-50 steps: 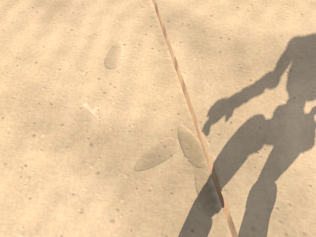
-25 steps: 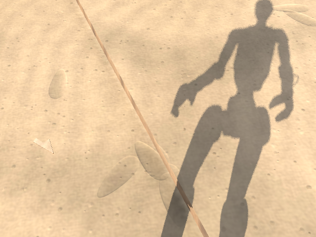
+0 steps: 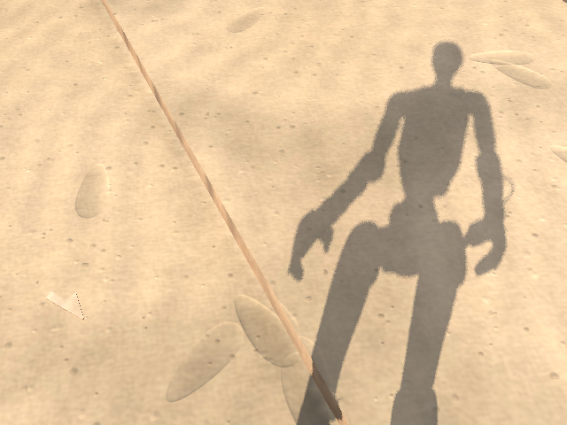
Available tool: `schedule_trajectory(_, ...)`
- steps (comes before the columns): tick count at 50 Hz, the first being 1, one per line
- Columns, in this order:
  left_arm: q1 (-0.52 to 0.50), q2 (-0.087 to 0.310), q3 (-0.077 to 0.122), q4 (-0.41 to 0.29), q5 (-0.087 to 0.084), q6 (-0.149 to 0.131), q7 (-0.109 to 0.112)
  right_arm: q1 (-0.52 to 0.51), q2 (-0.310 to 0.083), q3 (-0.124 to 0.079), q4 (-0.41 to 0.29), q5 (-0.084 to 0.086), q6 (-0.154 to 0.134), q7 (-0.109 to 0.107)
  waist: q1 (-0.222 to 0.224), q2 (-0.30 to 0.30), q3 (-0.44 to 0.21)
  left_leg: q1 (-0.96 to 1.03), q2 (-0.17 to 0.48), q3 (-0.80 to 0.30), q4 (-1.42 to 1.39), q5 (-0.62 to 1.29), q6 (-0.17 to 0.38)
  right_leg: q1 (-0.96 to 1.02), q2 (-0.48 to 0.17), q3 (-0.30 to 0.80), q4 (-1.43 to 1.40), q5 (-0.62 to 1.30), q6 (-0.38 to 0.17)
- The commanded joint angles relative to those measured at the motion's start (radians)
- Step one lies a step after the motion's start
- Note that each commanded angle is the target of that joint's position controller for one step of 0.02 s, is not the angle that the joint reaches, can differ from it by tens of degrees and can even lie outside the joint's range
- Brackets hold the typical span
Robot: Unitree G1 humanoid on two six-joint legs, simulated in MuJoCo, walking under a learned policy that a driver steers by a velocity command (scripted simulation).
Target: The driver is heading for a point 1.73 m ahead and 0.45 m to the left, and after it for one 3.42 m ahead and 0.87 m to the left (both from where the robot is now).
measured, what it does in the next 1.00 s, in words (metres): walks ahead: left foot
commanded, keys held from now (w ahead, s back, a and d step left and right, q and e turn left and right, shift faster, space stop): w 1.00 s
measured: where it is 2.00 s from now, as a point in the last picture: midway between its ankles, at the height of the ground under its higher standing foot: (303, 239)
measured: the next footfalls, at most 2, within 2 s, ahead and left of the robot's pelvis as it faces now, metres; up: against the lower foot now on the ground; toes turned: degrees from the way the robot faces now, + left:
left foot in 0.44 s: +0.37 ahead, +0.14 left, +0.00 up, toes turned +1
right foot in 1.04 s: +0.52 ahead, -0.01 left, +0.00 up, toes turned -1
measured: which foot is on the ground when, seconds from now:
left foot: down 0.00-0.02, up 0.04-0.42, down 0.44-1.00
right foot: down 0.00-0.46, up 0.48-1.00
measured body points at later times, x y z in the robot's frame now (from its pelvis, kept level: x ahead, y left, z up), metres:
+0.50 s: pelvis +0.22 +0.05 -0.02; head +0.26 +0.05 +0.43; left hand +0.19 +0.33 -0.14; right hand +0.45 -0.19 -0.09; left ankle +0.33 +0.14 -0.73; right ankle +0.00 -0.11 -0.68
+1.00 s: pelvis +0.48 +0.04 +0.00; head +0.51 +0.04 +0.45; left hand +0.73 +0.22 -0.07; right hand +0.37 -0.19 -0.13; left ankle +0.33 +0.14 -0.73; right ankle +0.47 -0.02 -0.70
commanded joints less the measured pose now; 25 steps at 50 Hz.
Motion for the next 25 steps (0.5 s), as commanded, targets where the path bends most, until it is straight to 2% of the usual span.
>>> schedule_trajectory(1, 0.096, 0.098, 0.034, -0.023, -0.001, -0.054, -0.002, -0.166, -0.117, -0.025, -0.097, 0.005, -0.035, -0.004, 0.078, 0.075, 0.091, -0.229, 0.132, -0.175, -0.158, -0.130, 0.105, 0.119, -0.040, 0.058, -0.139, 0.005, -0.045)
schedule_trajectory(2, 0.181, 0.168, 0.055, 0.006, -0.004, -0.058, -0.004, -0.195, -0.054, -0.008, -0.130, -0.001, -0.051, -0.001, 0.087, -0.124, 0.068, -0.352, 0.002, -0.011, 0.096, -0.022, 0.033, 0.234, -0.147, 0.280, -0.233, -0.052, -0.109)
schedule_trajectory(3, 0.234, 0.234, 0.074, 0.003, -0.003, -0.061, -0.014, -0.197, -0.081, -0.013, -0.152, 0.001, -0.072, -0.001, 0.114, -0.277, 0.052, -0.517, -0.044, 0.020, 0.317, -0.093, 0.001, 0.348, -0.315, 0.572, -0.339, 0.032, -0.218)
schedule_trajectory(4, 0.238, 0.194, 0.062, 0.000, 0.008, -0.067, -0.015, -0.188, -0.129, -0.028, -0.150, 0.015, -0.085, 0.003, 0.103, -0.218, 0.060, -0.642, -0.016, -0.045, 0.507, -0.231, 0.007, 0.399, -0.372, 0.632, -0.341, 0.134, -0.266)
schedule_trajectory(5, 0.217, 0.164, 0.053, -0.006, 0.011, -0.072, -0.016, -0.153, -0.131, -0.030, -0.138, 0.027, -0.091, 0.012, 0.074, -0.144, 0.050, -0.699, 0.022, -0.072, 0.601, -0.191, 0.028, 0.435, -0.362, 0.569, -0.318, 0.174, -0.255)
schedule_trajectory(6, 0.208, 0.148, 0.048, -0.012, 0.011, -0.071, -0.016, -0.149, -0.119, -0.026, -0.131, 0.025, -0.093, 0.021, 0.069, -0.098, 0.045, -0.746, 0.052, -0.064, 0.624, -0.118, 0.043, 0.459, -0.341, 0.491, -0.321, 0.201, -0.233)
schedule_trajectory(7, 0.196, 0.129, 0.039, -0.009, 0.009, -0.065, -0.016, -0.173, -0.114, -0.025, -0.135, 0.016, -0.093, 0.029, 0.066, -0.072, 0.064, -0.769, 0.079, -0.052, 0.600, -0.055, 0.045, 0.451, -0.322, 0.418, -0.337, 0.280, -0.207)
schedule_trajectory(8, 0.189, 0.103, 0.029, -0.007, 0.009, -0.056, -0.015, -0.195, -0.105, -0.025, -0.140, 0.009, -0.091, 0.039, 0.061, -0.079, 0.068, -0.741, 0.096, -0.038, 0.554, -0.001, 0.038, 0.418, -0.293, 0.349, -0.356, 0.348, -0.180)
schedule_trajectory(9, 0.187, 0.093, 0.024, -0.006, 0.007, -0.048, -0.013, -0.207, -0.084, -0.018, -0.145, 0.006, -0.089, 0.050, 0.060, -0.095, 0.069, -0.707, 0.096, -0.012, 0.500, 0.041, 0.023, 0.384, -0.265, 0.291, -0.376, 0.392, -0.167)
schedule_trajectory(11, 0.178, 0.105, 0.024, -0.009, 0.001, -0.037, -0.001, -0.245, -0.047, -0.004, -0.160, -0.003, -0.087, 0.064, 0.065, -0.097, 0.078, -0.637, 0.082, 0.030, 0.373, 0.134, -0.013, 0.305, -0.228, 0.201, -0.405, 0.439, -0.160)
schedule_trajectory(13, 0.170, 0.138, 0.030, -0.013, 0.000, -0.035, 0.010, -0.300, -0.027, 0.007, -0.182, -0.005, -0.091, 0.071, 0.073, -0.097, 0.093, -0.519, 0.057, 0.056, 0.205, 0.253, -0.030, 0.204, -0.198, 0.133, -0.434, 0.426, -0.145)
schedule_trajectory(15, 0.186, 0.165, 0.037, -0.005, 0.003, -0.039, 0.010, -0.331, -0.046, 0.002, -0.196, -0.001, -0.089, 0.070, 0.077, -0.114, 0.106, -0.408, 0.030, 0.067, 0.099, 0.345, -0.031, 0.140, -0.209, 0.114, -0.462, 0.408, -0.136)
schedule_trajectory(18, 0.173, 0.173, 0.044, 0.009, -0.011, -0.046, 0.010, -0.325, -0.093, -0.014, -0.210, 0.007, -0.087, 0.066, 0.042, -0.133, 0.118, -0.365, 0.030, 0.032, 0.029, 0.370, 0.009, 0.189, -0.256, 0.102, -0.440, 0.480, -0.112)
schedule_trajectory(20, 0.153, 0.188, 0.052, 0.010, -0.008, -0.040, 0.010, -0.254, -0.129, -0.033, -0.199, 0.001, -0.086, 0.058, -0.009, -0.143, 0.048, -0.267, 0.000, 0.050, 0.017, 0.325, 0.048, 0.250, -0.257, 0.075, -0.318, 0.761, -0.084)
schedule_trajectory(21, 0.146, 0.188, 0.052, 0.010, -0.003, -0.033, 0.012, -0.148, -0.156, -0.051, -0.171, -0.001, -0.082, 0.049, -0.067, -0.141, -0.030, -0.131, -0.028, 0.074, 0.013, 0.313, 0.073, 0.247, -0.231, 0.046, -0.180, 0.910, -0.064)
schedule_trajectory(22, 0.148, 0.174, 0.046, 0.005, 0.004, -0.026, 0.016, 0.008, -0.182, -0.068, -0.127, 0.000, -0.075, 0.037, -0.138, -0.130, -0.124, 0.090, -0.018, 0.069, 0.023, 0.326, 0.097, 0.155, -0.192, 0.020, 0.014, 0.924, -0.038)
schedule_trajectory(23, 0.185, 0.109, 0.023, -0.017, 0.031, -0.025, 0.020, 0.169, -0.257, -0.083, -0.098, -0.011, -0.068, 0.025, -0.168, 0.047, -0.274, 0.391, 0.198, -0.202, 0.050, 0.335, 0.157, -0.075, -0.120, -0.006, 0.352, 0.527, -0.005)
schedule_trajectory(24, 0.353, -0.024, -0.010, -0.003, 0.002, -0.038, 0.009, 0.209, -0.292, -0.083, -0.068, -0.023, -0.070, 0.044, -0.070, 0.354, -0.425, 0.591, 0.384, -0.703, -0.163, -0.002, 0.301, -0.352, 0.055, 0.067, 0.678, -0.215, 0.041)
schedule_trajectory(25, 0.263, 0.093, 0.015, 0.013, -0.026, -0.052, 0.002, 0.152, -0.190, -0.062, -0.075, -0.012, -0.074, 0.046, -0.102, 0.214, -0.296, 0.479, 0.351, -0.739, -0.264, -0.177, 0.261, -0.460, 0.004, 0.127, 0.797, -0.191, 0.033)
Velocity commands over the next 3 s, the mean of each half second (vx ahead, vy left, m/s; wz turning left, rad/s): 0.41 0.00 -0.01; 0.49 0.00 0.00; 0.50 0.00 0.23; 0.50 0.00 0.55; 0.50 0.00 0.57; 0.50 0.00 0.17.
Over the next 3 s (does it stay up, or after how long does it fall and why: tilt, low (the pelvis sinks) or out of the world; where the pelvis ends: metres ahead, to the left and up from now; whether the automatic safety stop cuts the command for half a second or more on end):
stays up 1.51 0.30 0.09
